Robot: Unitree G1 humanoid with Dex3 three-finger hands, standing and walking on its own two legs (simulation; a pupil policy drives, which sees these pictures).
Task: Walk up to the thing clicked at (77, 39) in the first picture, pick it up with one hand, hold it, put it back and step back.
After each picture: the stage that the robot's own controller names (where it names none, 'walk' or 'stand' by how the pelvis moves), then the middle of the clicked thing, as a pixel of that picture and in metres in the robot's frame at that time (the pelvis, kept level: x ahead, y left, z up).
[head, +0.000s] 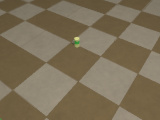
stand; (76, 42) +1.54 +0.10 -0.72
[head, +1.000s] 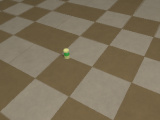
walk; (66, 53) +1.40 +0.32 -0.71
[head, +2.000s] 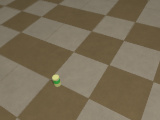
walk; (56, 80) +0.90 +0.37 -0.72
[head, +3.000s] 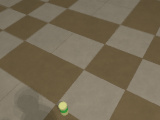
walk; (63, 108) +0.60 +0.24 -0.70
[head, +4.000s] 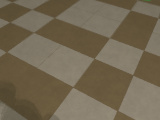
stand; out of the picture +0.42 +0.23 -0.70
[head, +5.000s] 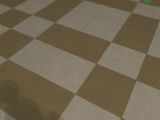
stand; out of the picture +0.37 +0.21 -0.72
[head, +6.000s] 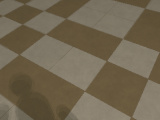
stand; out of the picture +0.37 +0.18 -0.71
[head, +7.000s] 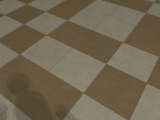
stand; out of the picture +0.38 +0.18 -0.72
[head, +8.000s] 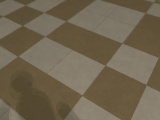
stand; out of the picture +0.35 +0.20 -0.73
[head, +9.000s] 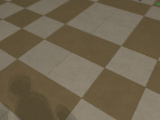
stand; out of the picture +0.35 +0.20 -0.73
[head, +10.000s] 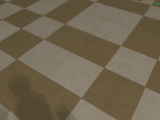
go down; out of the picture +0.34 +0.20 -0.73
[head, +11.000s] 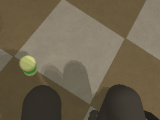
go down; (29, 66) +0.44 +0.21 -0.33
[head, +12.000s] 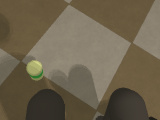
approach; (35, 71) +0.43 +0.20 -0.32
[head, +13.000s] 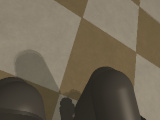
close in; out of the picture +0.44 +0.25 -0.23
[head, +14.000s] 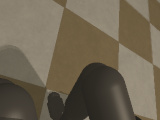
close; out of the picture +0.43 +0.27 -0.23
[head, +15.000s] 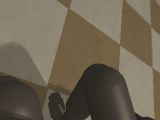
lift; out of the picture +0.40 +0.24 -0.23
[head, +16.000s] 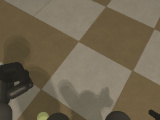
close; (43, 119) +0.29 +0.22 -0.44
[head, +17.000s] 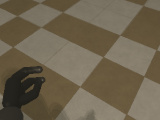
go down; out of the picture +0.36 +0.25 -0.70
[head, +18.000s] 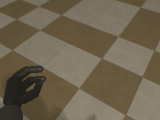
stand; out of the picture +0.37 +0.25 -0.71
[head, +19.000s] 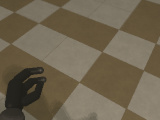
stand; out of the picture +0.37 +0.24 -0.69
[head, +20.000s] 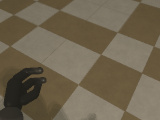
stand; out of the picture +0.37 +0.23 -0.70
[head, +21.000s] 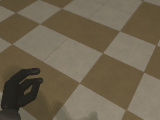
stand; out of the picture +0.38 +0.23 -0.69
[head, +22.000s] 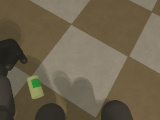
crouch; (35, 87) +0.42 +0.24 -0.46
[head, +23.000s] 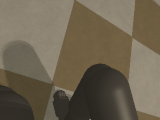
lower; out of the picture +0.42 +0.29 -0.26
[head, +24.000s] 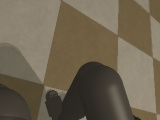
lower; out of the picture +0.41 +0.31 -0.26
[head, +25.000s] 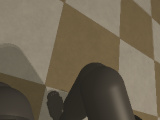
lower; out of the picture +0.41 +0.31 -0.26
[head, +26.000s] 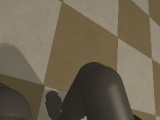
lower; out of the picture +0.41 +0.31 -0.26
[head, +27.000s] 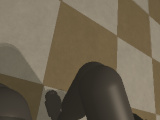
lower; out of the picture +0.41 +0.31 -0.26
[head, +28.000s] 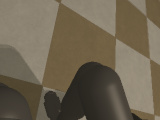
open; out of the picture +0.42 +0.31 -0.26
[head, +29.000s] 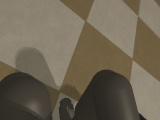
stand; out of the picture +0.37 +0.37 -0.27
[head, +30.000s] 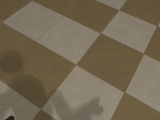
stand; out of the picture +0.31 +0.45 -0.61
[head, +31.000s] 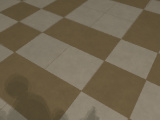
stand; out of the picture +0.25 +0.58 -0.69
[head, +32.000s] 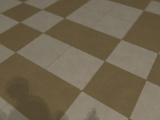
stand; out of the picture +0.21 +0.71 -0.69
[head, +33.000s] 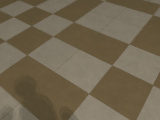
stand; out of the picture +0.19 +0.82 -0.75
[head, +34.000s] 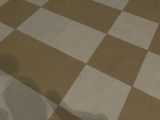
walk; out of the picture +0.16 +0.86 -0.72
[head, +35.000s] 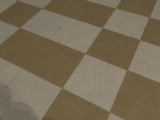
walk; out of the picture +0.27 +0.97 -0.73
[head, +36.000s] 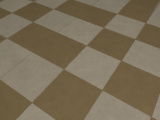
stand; out of the picture +0.66 +1.09 -0.72
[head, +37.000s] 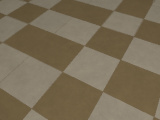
stand; out of the picture +0.51 +1.20 -0.73
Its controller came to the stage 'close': yes
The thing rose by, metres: 0.26
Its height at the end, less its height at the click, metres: -0.02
